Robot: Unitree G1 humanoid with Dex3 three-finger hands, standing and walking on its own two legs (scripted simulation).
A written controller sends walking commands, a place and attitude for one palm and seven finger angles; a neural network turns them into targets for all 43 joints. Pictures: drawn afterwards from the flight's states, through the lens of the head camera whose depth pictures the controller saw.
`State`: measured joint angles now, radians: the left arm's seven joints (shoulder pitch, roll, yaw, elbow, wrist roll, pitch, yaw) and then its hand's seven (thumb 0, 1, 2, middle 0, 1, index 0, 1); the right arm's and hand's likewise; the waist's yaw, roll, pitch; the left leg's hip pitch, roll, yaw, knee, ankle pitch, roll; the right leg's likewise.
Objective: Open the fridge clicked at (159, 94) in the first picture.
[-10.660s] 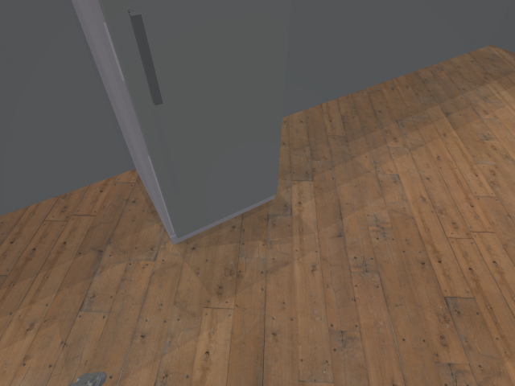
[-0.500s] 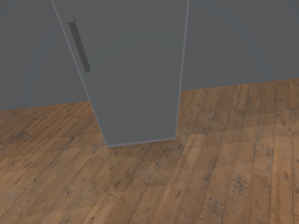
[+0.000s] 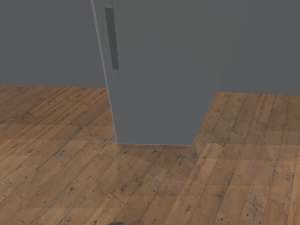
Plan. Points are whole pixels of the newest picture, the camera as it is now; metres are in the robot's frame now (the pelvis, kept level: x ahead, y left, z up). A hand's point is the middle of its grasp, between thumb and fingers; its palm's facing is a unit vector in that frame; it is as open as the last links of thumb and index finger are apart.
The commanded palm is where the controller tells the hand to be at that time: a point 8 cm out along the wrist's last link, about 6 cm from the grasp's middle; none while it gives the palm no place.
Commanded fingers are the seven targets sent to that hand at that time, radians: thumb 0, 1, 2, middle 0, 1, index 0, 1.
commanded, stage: take the last steps up to it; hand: left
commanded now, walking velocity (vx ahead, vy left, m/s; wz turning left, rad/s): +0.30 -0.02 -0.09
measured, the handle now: (113, 38) +0.67 +0.22 +0.13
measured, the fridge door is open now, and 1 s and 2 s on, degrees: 0 0 0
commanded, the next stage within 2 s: come to a stop and stand still in 0.40 s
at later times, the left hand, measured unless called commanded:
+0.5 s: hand (117, 169) +0.31 +0.15 -0.15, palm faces -0.08 -0.97 -0.22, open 7.4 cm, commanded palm none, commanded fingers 0.00 0.90 0.90 -0.20 -0.30 -0.20 -0.30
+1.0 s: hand (94, 188) +0.24 +0.21 -0.17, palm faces +0.04 -0.98 -0.21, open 7.4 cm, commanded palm none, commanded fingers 0.00 0.90 0.90 -0.20 -0.30 -0.20 -0.30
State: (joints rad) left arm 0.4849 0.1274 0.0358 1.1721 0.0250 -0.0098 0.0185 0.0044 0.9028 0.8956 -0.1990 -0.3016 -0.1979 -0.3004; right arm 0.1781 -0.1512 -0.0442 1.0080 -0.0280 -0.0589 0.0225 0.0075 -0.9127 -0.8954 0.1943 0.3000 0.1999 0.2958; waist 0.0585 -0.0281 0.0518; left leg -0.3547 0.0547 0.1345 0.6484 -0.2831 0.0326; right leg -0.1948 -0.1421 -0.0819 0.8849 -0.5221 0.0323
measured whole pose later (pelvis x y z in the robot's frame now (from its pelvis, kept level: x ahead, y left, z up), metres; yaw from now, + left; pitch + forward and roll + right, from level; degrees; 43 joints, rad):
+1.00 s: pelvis +0.18 +0.02 +0.00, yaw -3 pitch -1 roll +0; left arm 0.20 0.20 0.06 1.02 0.02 0.05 0.04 0.00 0.91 0.90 -0.20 -0.30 -0.20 -0.30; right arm 0.16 -0.16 -0.05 0.99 -0.02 0.01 -0.01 0.00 -0.91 -0.90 0.19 0.30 0.20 0.30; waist 0.04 -0.05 0.05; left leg -0.24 0.00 0.03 0.59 -0.34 0.00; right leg -0.42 -0.07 -0.07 0.62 -0.27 0.01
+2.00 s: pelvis +0.12 +0.03 +0.01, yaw -5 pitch -2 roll -1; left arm 0.36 0.09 -0.01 1.14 0.02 -0.03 0.05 0.00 0.90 0.90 -0.20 -0.30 -0.20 -0.30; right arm 0.34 -0.12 0.00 1.12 -0.02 -0.01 -0.01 0.01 -0.91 -0.90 0.20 0.30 0.20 0.30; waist -0.01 0.03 0.04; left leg -0.29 0.03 0.05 0.50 -0.18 0.02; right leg -0.20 0.02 -0.05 0.46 -0.23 -0.02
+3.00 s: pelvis +0.11 +0.06 +0.02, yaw -4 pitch -2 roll -1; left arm 0.33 0.21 -0.01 1.06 0.02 -0.01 0.03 0.00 0.90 0.90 -0.20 -0.30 -0.20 -0.30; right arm 0.26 -0.21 0.00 1.08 -0.02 -0.01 0.00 0.01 -0.91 -0.90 0.20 0.30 0.20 0.30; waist 0.00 -0.02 0.00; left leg -0.27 -0.02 0.05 0.43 -0.14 0.06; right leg -0.19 -0.02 -0.04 0.43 -0.21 0.02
